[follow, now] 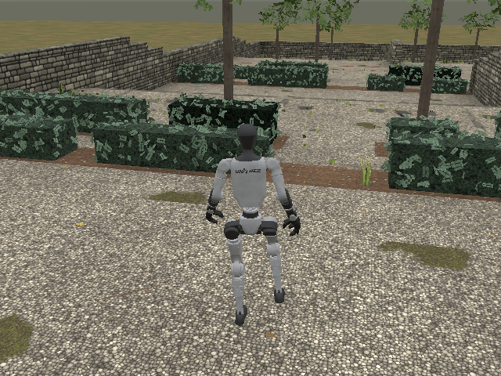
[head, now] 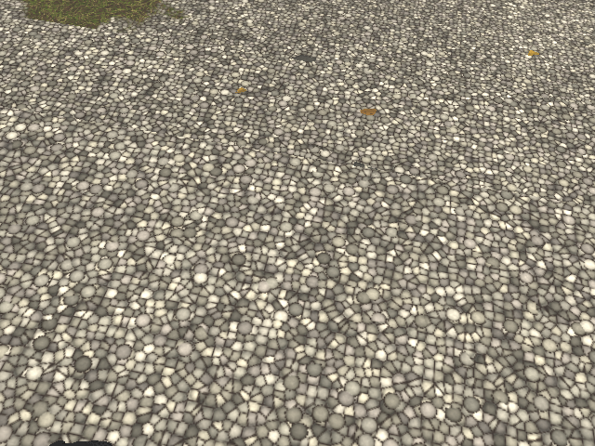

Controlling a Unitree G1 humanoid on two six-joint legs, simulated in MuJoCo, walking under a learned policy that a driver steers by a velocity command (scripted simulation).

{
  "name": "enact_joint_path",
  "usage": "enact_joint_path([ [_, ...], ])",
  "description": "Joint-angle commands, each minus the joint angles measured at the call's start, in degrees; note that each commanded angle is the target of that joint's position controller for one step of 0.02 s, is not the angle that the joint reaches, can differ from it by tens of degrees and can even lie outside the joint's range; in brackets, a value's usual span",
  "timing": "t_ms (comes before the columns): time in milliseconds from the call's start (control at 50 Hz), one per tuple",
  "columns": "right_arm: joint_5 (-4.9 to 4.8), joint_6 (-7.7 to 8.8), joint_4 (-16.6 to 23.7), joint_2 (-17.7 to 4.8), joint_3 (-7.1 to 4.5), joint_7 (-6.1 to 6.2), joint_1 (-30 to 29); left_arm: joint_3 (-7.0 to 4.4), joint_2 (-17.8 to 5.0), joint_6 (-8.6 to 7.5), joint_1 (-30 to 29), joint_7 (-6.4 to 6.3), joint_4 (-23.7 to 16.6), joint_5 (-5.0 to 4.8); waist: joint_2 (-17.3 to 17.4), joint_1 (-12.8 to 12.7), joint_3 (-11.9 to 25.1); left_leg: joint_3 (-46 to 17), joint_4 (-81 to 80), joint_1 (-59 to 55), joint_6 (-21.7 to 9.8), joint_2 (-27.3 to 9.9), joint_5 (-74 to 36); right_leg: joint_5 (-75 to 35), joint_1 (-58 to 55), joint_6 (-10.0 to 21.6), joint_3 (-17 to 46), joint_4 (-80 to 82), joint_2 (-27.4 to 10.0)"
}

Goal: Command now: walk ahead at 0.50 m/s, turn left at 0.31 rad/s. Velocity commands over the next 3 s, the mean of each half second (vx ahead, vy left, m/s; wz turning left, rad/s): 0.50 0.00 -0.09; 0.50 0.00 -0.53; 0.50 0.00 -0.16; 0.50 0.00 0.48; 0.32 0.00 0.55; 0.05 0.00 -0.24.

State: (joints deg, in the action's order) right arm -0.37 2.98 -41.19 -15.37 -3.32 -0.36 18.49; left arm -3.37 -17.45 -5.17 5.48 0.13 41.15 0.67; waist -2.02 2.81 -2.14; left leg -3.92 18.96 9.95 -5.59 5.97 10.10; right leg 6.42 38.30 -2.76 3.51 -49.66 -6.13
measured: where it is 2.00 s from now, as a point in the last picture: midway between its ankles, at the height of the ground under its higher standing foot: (408, 216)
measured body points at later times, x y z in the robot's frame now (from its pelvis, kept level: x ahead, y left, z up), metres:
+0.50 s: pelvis +0.29 -0.07 +0.00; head +0.32 -0.08 +0.45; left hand +0.37 +0.20 -0.12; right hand +0.43 -0.35 -0.10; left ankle +0.39 +0.10 -0.68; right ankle +0.28 -0.15 -0.75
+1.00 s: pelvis +0.56 -0.07 +0.00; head +0.58 -0.07 +0.45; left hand +0.81 +0.13 -0.10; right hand +0.51 -0.35 -0.11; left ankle +0.57 +0.05 -0.75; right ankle +0.57 -0.24 -0.67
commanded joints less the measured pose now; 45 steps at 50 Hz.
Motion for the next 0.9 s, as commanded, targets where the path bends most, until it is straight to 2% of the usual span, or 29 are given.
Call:
enact_joint_path([
  [20,-0.23,1.07,2.78,-9.34,-2.31,0.78,-0.58,-0.16,-2.29,-0.45,-3.34,0.48,-3.32,-0.33,5.84,0.20,1.99,-7.27,-7.34,1.80,-7.34,-12.51,-11.81,-11.94,-4.88,-0.39,-1.41,10.41,1.53],
  [100,-0.55,0.97,0.30,-10.02,-2.35,0.67,3.26,-0.06,-2.94,-1.11,-9.29,1.51,-5.07,-1.11,5.97,2.76,-0.86,-9.68,-6.33,-2.91,-7.17,-15.32,-7.64,-13.67,-3.97,1.10,-1.33,17.51,2.74],
  [180,-0.31,0.07,-1.42,-10.66,-2.63,1.00,4.79,-0.13,-3.76,-1.60,-9.58,2.69,-5.80,-1.33,7.21,2.42,-1.13,-10.40,-2.17,-12.81,-5.94,-19.06,-16.50,-5.28,-1.18,4.49,-2.54,20.72,3.56],
  [200,-0.31,-0.12,-1.58,-10.93,-2.71,1.09,4.32,-0.30,-4.17,-1.59,-7.95,2.80,-5.50,-1.40,7.73,1.43,-0.31,-9.40,-0.33,-13.81,-5.18,-19.00,-22.62,-2.86,-3.73,5.60,-3.49,21.10,4.43],
  [220,-0.26,-0.28,-1.49,-11.28,-2.76,1.20,3.30,-0.83,-5.11,-1.58,-4.37,2.73,-4.64,-1.35,8.16,-0.74,2.14,-7.51,3.77,-14.07,-4.22,-17.96,-33.32,-1.59,-9.47,7.00,-5.17,21.77,6.32],
  [240,-0.09,-0.51,-1.25,-10.82,-2.48,1.35,2.31,-1.85,-6.81,-1.54,2.69,2.51,-2.56,-1.14,7.25,-4.50,7.07,-4.49,12.19,-12.83,-2.83,-15.37,-42.22,-3.76,-19.68,8.90,-6.37,22.82,7.93],
  [260,0.67,-0.48,-0.13,-9.42,-1.69,1.66,1.72,-2.65,-9.58,-1.41,12.09,2.29,-0.82,-0.74,4.27,-8.55,14.62,-2.15,25.75,-4.38,-0.86,-13.11,-35.65,-7.65,-35.57,12.61,1.47,20.63,1.64],
  [280,0.91,0.61,1.05,-5.22,-0.41,1.31,7.99,-4.06,-14.84,-1.03,17.61,2.31,-0.08,-0.62,-9.50,-6.75,21.88,2.08,47.95,18.25,4.45,-3.69,-6.46,-1.02,-56.79,22.39,26.98,22.79,-10.96],
  [300,0.93,1.81,1.31,-6.37,-0.21,0.89,6.20,-3.08,-10.81,-0.70,18.84,2.60,0.96,-2.28,-11.93,-7.78,22.28,-2.49,54.34,29.78,5.06,-1.69,20.77,10.26,-60.95,23.75,41.28,31.38,-13.30],
  [320,-0.72,2.80,2.72,-9.57,-0.96,0.19,0.60,-2.27,-8.37,-0.33,15.14,2.24,0.07,-2.40,-7.08,-8.19,13.35,-4.02,56.68,35.14,4.52,-5.38,17.53,16.03,-54.56,20.97,35.45,32.93,-12.16],
  [340,-1.01,3.49,3.68,-9.38,-0.75,-0.06,-3.71,-1.95,-7.50,0.13,11.86,1.95,-1.04,-1.53,-1.74,-7.54,7.89,-2.71,54.28,34.76,4.08,-7.63,13.24,13.78,-46.31,19.37,29.15,34.05,-9.84],
  [360,0.06,3.79,4.15,-8.97,-0.86,-0.06,-5.66,-1.54,-6.52,0.44,9.75,1.88,-1.43,-1.10,1.33,-5.94,3.60,-1.88,49.44,33.33,4.35,-9.21,10.48,8.82,-38.90,18.64,24.77,35.50,-7.66],
  [380,0.95,3.70,4.20,-8.80,-1.18,0.10,-5.15,-1.13,-5.62,0.38,8.59,1.68,-1.90,-0.64,0.61,-4.10,2.87,-1.95,45.47,29.88,4.76,-10.62,8.22,3.78,-34.55,18.09,21.96,36.63,-5.79],
  [440,1.44,2.83,4.30,-6.84,-0.90,0.49,-3.69,-1.38,-6.31,0.43,8.16,0.98,-2.17,-1.06,-2.24,-2.15,3.16,-0.24,38.40,25.77,7.27,-10.68,6.26,-5.32,-28.54,18.83,16.93,38.38,-3.13],
  [480,1.43,2.53,5.48,-5.75,-0.42,0.83,-7.50,-2.00,-8.02,0.48,9.45,0.28,-1.65,-1.38,-1.86,-3.01,2.12,0.48,31.09,25.60,8.68,-10.07,0.63,-8.24,-26.03,18.38,14.07,38.85,-1.94],
  [560,0.90,3.15,7.19,-4.01,0.30,0.31,-16.13,-2.40,-8.72,1.38,13.47,-0.67,-0.15,-2.13,-2.23,-6.26,1.70,0.71,16.07,19.42,9.64,-6.97,-13.32,-6.08,-23.23,15.29,11.57,37.19,0.92],
  [620,0.09,3.75,8.27,-5.10,-0.06,-0.36,-19.99,-2.46,-8.50,2.22,16.55,-1.02,0.80,-2.55,-2.53,-7.33,1.79,-0.51,11.00,17.54,9.21,-5.59,-13.79,-3.25,-26.57,14.55,15.37,34.02,-0.38],
  [660,-0.14,4.21,8.44,-6.48,-0.65,-0.67,-20.02,-2.56,-8.42,2.69,16.79,-1.27,0.78,-2.44,-3.44,-6.50,2.02,-1.52,8.38,15.87,8.15,-5.40,-10.31,-2.12,-29.81,13.63,18.93,30.91,-1.58],
  [680,-0.24,4.44,8.20,-7.17,-1.00,-0.69,-18.77,-2.71,-8.57,2.89,16.28,-1.33,0.59,-2.31,-4.33,-5.51,2.23,-1.48,7.65,13.89,7.28,-5.45,-7.93,-2.79,-30.56,13.11,20.27,29.15,-1.96],
  [700,-0.25,4.66,7.33,-7.86,-1.49,-0.55,-15.45,-2.63,-8.06,3.07,15.36,-1.30,0.27,-2.24,-4.77,-3.44,3.21,-0.73,5.63,9.07,5.94,-5.54,-7.35,-4.11,-30.11,12.19,20.43,26.52,-1.21],
  [720,0.26,4.87,6.24,-9.47,-2.34,-0.13,-10.08,-2.06,-6.36,3.01,14.81,-1.13,-0.28,-1.94,-4.20,-0.67,6.80,-1.23,4.65,-0.19,3.91,-7.38,-7.09,-6.08,-27.96,10.51,18.66,20.25,1.50],
  [740,1.15,4.88,5.51,-12.67,-3.26,0.46,-1.28,-0.82,-3.01,2.72,14.48,-0.86,-1.56,-0.99,1.32,3.15,14.77,-9.75,6.30,-14.70,0.06,-16.94,-4.35,0.84,-21.11,8.45,13.99,4.98,4.94],
  [760,1.44,3.86,3.43,-16.65,-4.31,0.29,3.23,0.36,0.49,2.12,22.42,-0.83,-3.20,-2.42,19.80,0.04,21.86,-34.17,2.67,-31.88,-9.05,-29.33,6.27,26.12,-1.69,5.06,6.12,-12.49,12.29],
  [780,0.34,3.49,3.76,-11.72,-3.37,-0.04,2.74,-0.55,-5.15,2.04,22.07,-1.00,-2.04,-3.05,16.16,0.96,18.38,-39.85,-0.21,-29.63,-8.81,-30.30,17.53,26.92,5.66,4.30,6.85,-20.62,7.47],
  [800,0.27,3.26,4.16,-8.38,-2.45,0.15,0.45,-1.52,-8.27,2.33,16.21,-0.96,-2.53,-2.82,10.28,2.34,10.89,-31.13,-1.18,-22.95,-6.37,-27.55,16.45,21.53,7.46,3.84,6.24,-22.95,5.62],
  [820,0.72,3.01,4.23,-7.44,-1.96,0.15,-2.32,-1.63,-7.85,2.61,13.20,-1.02,-3.13,-2.27,6.52,1.43,6.71,-23.81,-2.20,-16.37,-5.01,-25.04,9.23,17.31,6.04,3.25,4.53,-22.42,3.83],
  [840,0.87,2.83,3.71,-6.20,-1.57,0.12,-4.16,-1.79,-7.22,2.67,11.34,-0.82,-3.89,-1.77,6.40,0.43,3.59,-18.79,-3.63,-11.42,-4.68,-22.92,3.39,14.57,5.21,2.88,4.23,-20.09,2.46],
  [860,1.23,2.89,3.36,-5.51,-1.26,0.19,-5.17,-1.87,-6.24,2.95,11.31,-0.43,-4.23,-2.00,7.93,-0.87,2.33,-14.47,-5.17,-7.75,-4.09,-21.31,-0.03,12.92,2.99,2.80,3.91,-18.69,1.06],
  [900,0.89,3.29,2.49,-5.36,-1.44,0.05,-5.73,-1.55,-3.90,3.63,11.42,0.00,-4.68,-2.54,9.10,-1.79,1.64,-8.98,-7.76,-4.42,-4.57,-20.15,-3.95,11.40,1.29,2.40,2.44,-16.71,0.08],
])
Next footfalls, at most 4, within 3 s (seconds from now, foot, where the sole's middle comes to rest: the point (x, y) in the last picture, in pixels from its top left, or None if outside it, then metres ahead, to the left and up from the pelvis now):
0.26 right None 0.32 -0.15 -0.78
0.74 left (268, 382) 0.61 0.03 -0.78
1.24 right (422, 316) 0.78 -0.36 -0.78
1.78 left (367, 202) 1.16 -0.27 -0.78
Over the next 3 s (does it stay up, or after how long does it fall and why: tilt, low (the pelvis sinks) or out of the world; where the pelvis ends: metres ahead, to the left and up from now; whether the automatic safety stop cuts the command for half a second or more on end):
stays up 1.41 -0.44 -0.18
